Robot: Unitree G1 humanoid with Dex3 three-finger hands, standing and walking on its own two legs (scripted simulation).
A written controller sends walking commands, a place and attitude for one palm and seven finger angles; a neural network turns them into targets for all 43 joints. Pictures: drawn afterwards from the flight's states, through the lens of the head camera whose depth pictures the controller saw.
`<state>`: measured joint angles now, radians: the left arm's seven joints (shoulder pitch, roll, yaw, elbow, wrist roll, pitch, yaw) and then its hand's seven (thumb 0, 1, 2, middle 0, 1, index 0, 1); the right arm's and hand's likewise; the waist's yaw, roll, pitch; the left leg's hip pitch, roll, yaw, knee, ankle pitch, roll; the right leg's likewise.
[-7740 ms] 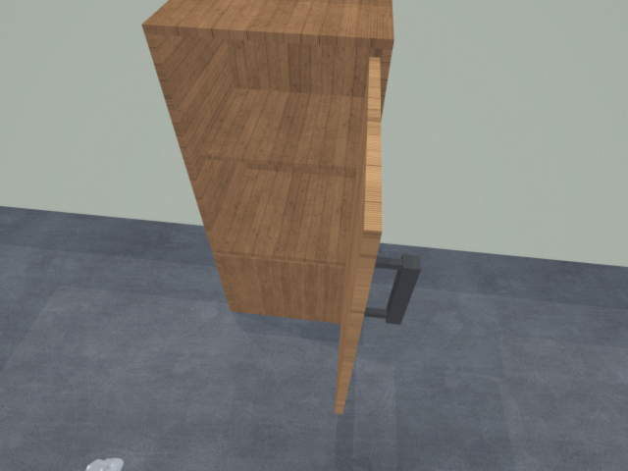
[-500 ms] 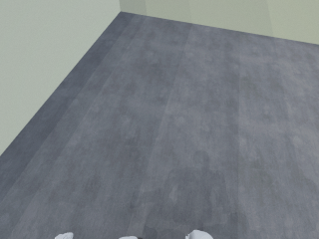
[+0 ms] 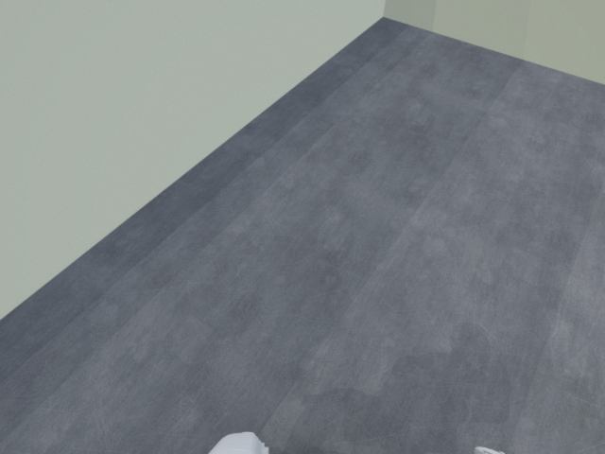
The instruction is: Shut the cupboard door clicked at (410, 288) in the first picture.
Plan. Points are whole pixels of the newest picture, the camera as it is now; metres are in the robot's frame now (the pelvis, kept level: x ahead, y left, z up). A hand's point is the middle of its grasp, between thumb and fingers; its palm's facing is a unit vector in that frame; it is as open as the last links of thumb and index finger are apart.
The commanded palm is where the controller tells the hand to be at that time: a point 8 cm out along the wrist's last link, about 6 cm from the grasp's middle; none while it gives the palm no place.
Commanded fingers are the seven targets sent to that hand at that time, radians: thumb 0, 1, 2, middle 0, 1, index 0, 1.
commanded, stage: walk to a spot facing it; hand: left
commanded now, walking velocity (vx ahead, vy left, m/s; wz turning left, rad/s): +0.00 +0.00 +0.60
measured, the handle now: out of the picture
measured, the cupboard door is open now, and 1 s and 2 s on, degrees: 91 91 91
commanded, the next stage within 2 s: none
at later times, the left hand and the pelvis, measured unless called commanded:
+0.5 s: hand out of the picture +0.06 +0.24 -0.15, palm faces +0.29 -0.90 -0.32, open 7.4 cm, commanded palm none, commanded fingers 0.00 0.90 0.90 -0.20 -0.30 -0.20 -0.30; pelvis +0.00 -0.01 -0.01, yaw +17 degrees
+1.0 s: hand out of the picture -0.12 +0.23 -0.19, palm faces +0.60 -0.75 -0.27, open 7.4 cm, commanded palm none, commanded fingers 0.00 0.90 0.90 -0.20 -0.30 -0.20 -0.30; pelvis -0.02 +0.02 -0.01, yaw +36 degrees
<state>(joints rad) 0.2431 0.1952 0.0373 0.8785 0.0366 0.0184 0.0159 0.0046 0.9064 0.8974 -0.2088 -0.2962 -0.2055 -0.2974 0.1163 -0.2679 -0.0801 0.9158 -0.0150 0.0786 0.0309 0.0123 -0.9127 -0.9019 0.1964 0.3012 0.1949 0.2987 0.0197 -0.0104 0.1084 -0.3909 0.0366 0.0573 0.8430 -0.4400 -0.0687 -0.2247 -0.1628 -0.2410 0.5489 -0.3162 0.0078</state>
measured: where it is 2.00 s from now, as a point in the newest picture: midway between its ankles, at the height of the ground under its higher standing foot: outside the picture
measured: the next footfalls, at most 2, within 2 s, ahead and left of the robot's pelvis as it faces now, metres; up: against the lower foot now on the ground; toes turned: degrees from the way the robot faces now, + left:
left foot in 0.08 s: +0.02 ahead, +0.14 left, +0.00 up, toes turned +9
right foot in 0.48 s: +0.08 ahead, -0.11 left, +0.00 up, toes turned +15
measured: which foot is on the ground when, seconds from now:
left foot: up 0.00-0.06, down 0.08-0.48, up 0.50-0.90, down 0.92-1.00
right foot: down 0.00-0.08, up 0.10-0.46, down 0.48-0.90, up 0.92-1.00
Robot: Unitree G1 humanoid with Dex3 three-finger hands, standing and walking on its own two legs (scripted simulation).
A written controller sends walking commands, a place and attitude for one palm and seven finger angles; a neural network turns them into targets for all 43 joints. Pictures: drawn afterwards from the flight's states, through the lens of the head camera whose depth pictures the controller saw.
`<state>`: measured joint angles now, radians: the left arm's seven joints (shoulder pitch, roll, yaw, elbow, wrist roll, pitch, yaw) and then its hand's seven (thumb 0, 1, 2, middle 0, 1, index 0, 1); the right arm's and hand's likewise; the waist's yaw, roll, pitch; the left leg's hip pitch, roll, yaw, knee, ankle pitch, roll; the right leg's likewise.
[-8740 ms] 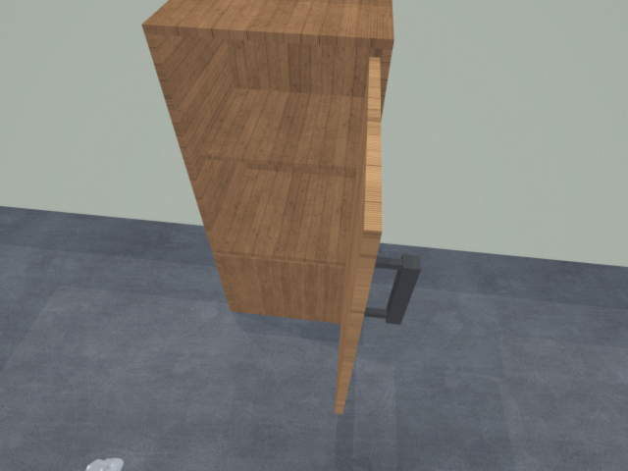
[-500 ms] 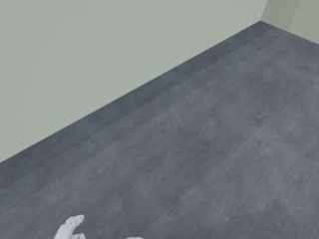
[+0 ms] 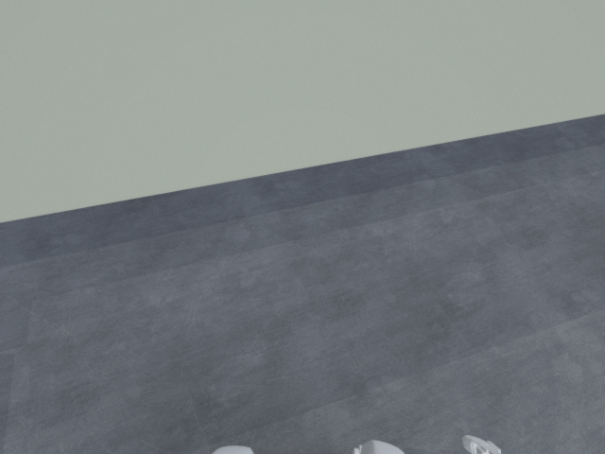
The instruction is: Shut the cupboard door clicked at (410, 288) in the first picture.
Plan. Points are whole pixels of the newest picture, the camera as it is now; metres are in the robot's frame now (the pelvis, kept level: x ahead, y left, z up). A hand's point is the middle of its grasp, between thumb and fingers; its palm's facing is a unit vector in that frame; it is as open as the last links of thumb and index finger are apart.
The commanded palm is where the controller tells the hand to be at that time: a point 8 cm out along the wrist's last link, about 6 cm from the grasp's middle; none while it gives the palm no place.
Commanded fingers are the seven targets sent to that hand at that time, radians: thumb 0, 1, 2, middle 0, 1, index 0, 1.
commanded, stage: walk to a spot facing it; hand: left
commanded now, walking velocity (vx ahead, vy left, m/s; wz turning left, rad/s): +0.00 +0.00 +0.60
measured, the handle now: out of the picture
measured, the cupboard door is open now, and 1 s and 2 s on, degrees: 91 91 91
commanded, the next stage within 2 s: none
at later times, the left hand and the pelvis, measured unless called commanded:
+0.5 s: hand out of the picture +0.06 +0.18 -0.12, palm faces +0.28 -0.91 -0.30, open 7.4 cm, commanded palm none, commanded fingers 0.00 0.90 0.90 -0.20 -0.30 -0.20 -0.30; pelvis +0.01 -0.05 +0.01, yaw +18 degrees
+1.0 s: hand out of the picture -0.08 +0.24 -0.16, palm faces +0.60 -0.76 -0.26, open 7.4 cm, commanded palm none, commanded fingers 0.00 0.90 0.90 -0.20 -0.30 -0.20 -0.30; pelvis +0.05 +0.05 +0.01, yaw +35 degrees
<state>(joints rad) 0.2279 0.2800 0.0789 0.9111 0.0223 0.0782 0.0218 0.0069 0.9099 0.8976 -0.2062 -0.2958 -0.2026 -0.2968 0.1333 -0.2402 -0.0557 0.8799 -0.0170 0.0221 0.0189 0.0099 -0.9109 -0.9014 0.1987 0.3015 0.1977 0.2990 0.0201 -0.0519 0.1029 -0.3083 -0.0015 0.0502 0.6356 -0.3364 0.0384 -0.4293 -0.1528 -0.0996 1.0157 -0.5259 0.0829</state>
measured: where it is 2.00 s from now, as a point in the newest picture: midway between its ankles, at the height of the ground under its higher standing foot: (194, 365)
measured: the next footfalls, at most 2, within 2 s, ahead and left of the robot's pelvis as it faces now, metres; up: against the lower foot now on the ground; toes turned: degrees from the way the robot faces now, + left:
right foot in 0.38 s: +0.08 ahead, -0.14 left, +0.00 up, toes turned +11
left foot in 0.84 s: -0.01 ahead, +0.13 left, +0.00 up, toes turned +39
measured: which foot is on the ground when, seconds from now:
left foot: down 0.00-0.38, up 0.40-0.82, down 0.84-1.00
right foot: up 0.00-0.36, down 0.38-0.84, up 0.86-1.00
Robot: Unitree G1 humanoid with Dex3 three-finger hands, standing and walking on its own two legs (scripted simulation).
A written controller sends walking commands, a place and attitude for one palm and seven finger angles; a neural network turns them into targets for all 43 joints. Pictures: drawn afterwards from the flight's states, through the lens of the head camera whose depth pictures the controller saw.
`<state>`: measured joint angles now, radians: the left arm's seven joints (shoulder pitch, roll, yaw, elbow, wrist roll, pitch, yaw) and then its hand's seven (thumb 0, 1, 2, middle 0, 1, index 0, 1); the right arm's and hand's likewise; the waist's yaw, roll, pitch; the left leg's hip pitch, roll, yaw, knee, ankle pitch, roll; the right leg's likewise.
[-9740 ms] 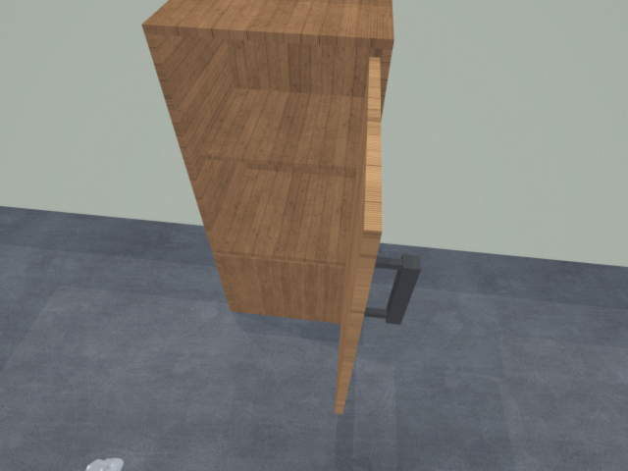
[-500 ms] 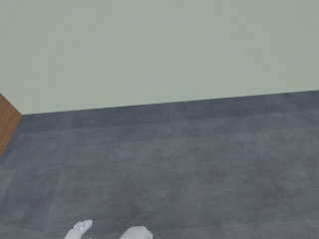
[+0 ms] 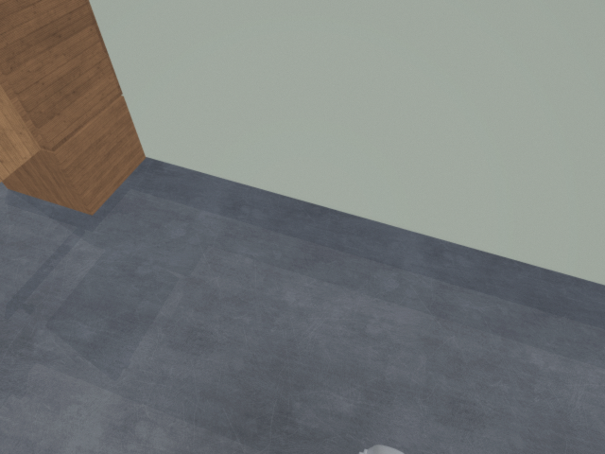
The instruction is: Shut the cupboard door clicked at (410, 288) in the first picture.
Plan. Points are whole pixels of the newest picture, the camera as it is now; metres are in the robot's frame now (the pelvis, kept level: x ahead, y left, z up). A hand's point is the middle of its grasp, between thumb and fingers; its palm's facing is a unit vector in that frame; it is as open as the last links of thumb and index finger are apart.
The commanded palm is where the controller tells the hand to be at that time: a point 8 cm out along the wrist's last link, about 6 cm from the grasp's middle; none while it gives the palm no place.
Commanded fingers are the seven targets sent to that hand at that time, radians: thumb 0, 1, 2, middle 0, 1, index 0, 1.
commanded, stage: walk to a spot facing it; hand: left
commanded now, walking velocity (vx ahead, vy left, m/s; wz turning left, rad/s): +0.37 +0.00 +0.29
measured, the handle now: out of the picture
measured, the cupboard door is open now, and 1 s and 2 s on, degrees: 91 91 91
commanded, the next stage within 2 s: turn to face it in 1.24 s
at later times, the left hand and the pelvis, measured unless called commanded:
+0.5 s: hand (221, 374) +0.25 +0.15 -0.15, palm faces +0.20 -0.95 -0.24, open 7.2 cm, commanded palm none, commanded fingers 0.00 0.90 0.90 -0.20 -0.30 -0.20 -0.30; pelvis +0.22 -0.05 +0.00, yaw +10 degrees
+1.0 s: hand (195, 300) +0.38 +0.23 -0.17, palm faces +0.35 -0.92 -0.18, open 7.4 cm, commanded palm none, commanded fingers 0.00 0.90 0.90 -0.20 -0.30 -0.20 -0.30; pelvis +0.43 +0.06 +0.00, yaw +17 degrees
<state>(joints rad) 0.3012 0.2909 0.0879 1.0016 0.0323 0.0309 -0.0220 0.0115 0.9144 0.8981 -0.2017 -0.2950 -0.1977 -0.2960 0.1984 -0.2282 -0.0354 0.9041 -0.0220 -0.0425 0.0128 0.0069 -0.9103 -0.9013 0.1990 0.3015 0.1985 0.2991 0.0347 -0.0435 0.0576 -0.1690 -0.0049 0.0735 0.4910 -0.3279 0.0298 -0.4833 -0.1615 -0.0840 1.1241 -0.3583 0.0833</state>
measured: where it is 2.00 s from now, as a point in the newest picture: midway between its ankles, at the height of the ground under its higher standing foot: (280, 291)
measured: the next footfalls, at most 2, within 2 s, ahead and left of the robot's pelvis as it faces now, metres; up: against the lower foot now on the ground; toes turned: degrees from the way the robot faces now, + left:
right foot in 0.28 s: +0.29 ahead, -0.13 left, +0.00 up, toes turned -3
left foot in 0.78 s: +0.44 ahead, +0.16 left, +0.00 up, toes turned +24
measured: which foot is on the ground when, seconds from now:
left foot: down 0.00-0.28, up 0.30-0.76, down 0.78-1.00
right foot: up 0.00-0.26, down 0.28-0.78, up 0.80-1.00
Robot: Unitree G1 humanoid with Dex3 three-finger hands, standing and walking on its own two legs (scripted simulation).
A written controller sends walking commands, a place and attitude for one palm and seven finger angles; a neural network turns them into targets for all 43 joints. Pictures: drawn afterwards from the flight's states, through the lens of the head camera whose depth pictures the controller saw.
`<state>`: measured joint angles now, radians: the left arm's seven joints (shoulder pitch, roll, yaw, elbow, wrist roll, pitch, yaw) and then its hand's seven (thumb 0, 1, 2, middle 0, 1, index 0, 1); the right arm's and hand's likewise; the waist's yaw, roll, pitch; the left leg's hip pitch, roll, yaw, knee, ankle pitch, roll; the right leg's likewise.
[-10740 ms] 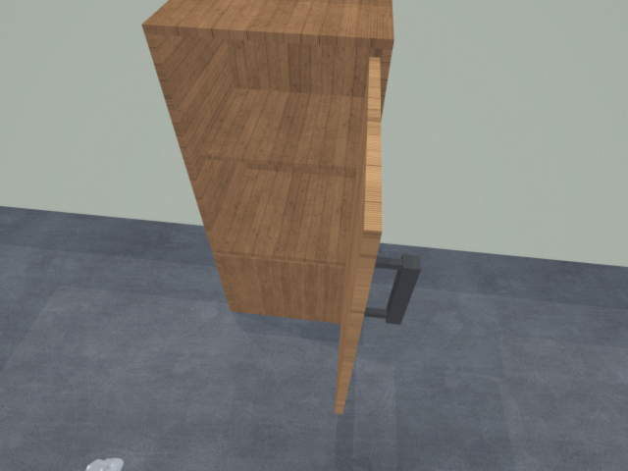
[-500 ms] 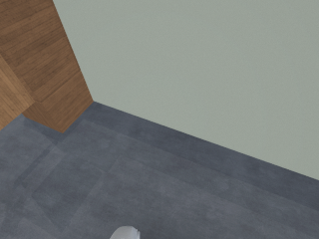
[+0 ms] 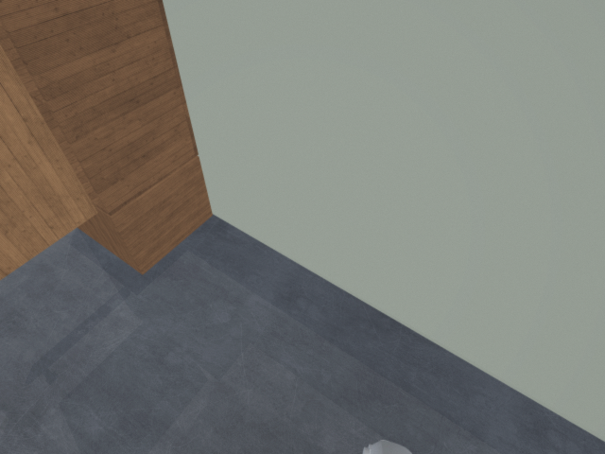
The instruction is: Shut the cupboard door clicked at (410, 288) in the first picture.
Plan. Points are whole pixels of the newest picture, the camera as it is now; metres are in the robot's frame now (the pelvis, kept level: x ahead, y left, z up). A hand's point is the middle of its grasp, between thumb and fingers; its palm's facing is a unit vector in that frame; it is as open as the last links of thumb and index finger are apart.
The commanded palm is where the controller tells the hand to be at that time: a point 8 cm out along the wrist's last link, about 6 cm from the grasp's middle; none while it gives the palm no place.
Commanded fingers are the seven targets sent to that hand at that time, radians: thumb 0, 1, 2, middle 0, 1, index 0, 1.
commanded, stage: walk to a spot facing it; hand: left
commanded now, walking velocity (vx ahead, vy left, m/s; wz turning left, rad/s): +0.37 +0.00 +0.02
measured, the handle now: out of the picture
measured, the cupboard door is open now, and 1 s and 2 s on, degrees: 91 91 91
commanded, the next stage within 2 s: turn to face it in 0.24 s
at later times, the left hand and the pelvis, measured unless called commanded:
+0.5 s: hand (228, 401) +0.22 +0.14 -0.16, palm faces +0.18 -0.96 -0.24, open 7.2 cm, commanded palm none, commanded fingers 0.00 0.90 0.90 -0.20 -0.30 -0.20 -0.30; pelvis +0.20 -0.06 +0.00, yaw +8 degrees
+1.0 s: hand (180, 362) +0.28 +0.23 -0.16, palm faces +0.42 -0.87 -0.26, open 7.4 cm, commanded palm none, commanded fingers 0.00 0.90 0.90 -0.20 -0.30 -0.20 -0.30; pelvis +0.27 +0.00 +0.00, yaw +23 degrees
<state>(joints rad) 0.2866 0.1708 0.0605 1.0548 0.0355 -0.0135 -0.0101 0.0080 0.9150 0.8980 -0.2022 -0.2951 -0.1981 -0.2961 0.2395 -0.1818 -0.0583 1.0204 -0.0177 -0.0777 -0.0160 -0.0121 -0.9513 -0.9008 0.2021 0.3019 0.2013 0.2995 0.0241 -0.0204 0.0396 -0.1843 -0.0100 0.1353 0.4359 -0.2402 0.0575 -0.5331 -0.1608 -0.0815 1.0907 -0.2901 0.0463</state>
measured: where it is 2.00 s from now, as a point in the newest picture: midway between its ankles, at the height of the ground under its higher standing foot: (318, 449)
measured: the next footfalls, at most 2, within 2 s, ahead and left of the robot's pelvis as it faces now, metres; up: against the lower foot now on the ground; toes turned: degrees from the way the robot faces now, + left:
right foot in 0.24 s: +0.25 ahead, -0.17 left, +0.00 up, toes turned -9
left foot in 0.68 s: +0.34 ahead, +0.10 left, +0.00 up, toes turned +22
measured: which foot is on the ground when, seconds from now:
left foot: down 0.00-0.24, up 0.26-0.66, down 0.68-1.00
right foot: up 0.00-0.22, down 0.24-0.68, up 0.70-1.00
